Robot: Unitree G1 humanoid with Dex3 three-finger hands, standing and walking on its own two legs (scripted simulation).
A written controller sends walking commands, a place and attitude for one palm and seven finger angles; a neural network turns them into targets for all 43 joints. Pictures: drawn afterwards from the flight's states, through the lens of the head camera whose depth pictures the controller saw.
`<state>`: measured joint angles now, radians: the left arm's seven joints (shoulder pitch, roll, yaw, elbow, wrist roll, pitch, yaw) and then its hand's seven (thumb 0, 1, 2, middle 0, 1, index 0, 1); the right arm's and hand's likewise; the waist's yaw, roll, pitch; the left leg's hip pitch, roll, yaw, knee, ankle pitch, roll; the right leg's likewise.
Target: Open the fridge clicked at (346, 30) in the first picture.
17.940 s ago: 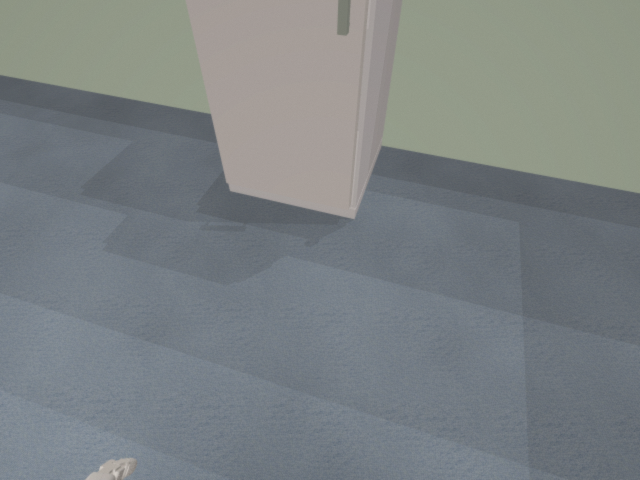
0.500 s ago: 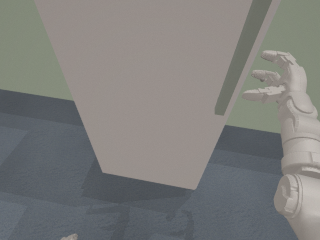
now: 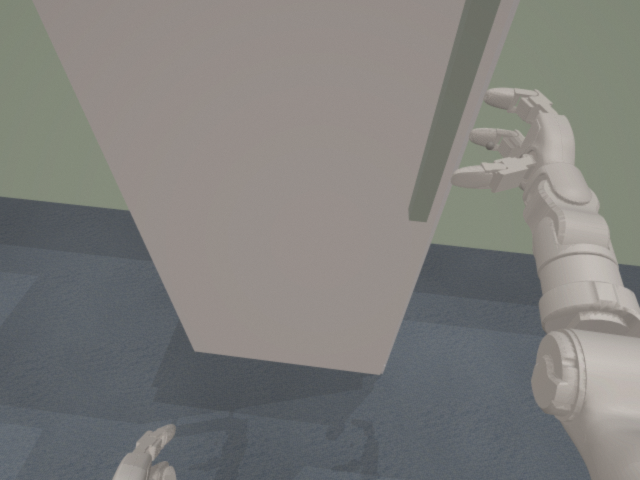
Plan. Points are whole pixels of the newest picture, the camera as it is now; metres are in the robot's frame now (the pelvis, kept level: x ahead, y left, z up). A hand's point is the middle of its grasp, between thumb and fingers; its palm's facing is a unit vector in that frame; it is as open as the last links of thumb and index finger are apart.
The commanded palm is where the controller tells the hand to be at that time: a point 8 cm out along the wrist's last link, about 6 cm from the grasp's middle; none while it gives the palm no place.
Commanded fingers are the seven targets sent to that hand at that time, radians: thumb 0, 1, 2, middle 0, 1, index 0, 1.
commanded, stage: move the hooked fingers beside the handle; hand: right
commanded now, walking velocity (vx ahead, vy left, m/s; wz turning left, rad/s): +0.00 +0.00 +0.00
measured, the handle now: (446, 102) +0.53 -0.09 +0.23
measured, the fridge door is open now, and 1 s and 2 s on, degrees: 0 0 0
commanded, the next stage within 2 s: feel for the door with the fingertips in 1.32 s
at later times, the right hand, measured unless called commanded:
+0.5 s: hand (496, 153) +0.47 -0.16 +0.20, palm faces +0.03 +1.00 +0.02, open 14.0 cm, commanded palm +0.44 -0.21 +0.21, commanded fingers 0.00 0.50 -0.30 0.30 1.20 0.30 1.20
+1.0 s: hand (496, 150) +0.46 -0.15 +0.21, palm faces +0.02 +1.00 +0.02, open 14.0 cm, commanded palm +0.44 -0.21 +0.21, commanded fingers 0.00 0.50 -0.30 0.30 1.20 0.30 1.20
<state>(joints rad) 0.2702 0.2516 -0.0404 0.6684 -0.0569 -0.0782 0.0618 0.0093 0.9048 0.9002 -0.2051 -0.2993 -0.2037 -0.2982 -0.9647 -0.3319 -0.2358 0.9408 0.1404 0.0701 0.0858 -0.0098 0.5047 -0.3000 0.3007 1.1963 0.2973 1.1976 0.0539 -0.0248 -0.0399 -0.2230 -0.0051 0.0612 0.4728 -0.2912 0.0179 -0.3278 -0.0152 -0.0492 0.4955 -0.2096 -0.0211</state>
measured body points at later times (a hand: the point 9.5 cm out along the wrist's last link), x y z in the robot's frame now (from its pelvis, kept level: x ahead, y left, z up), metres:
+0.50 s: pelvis +0.01 +0.00 +0.00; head +0.02 +0.01 +0.45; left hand +0.07 +0.27 -0.12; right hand +0.46 -0.21 +0.20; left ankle -0.03 +0.11 -0.74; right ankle +0.03 -0.11 -0.74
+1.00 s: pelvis +0.00 +0.00 +0.00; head +0.01 +0.01 +0.45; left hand +0.11 +0.26 -0.11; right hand +0.45 -0.20 +0.21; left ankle -0.03 +0.11 -0.74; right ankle +0.03 -0.11 -0.74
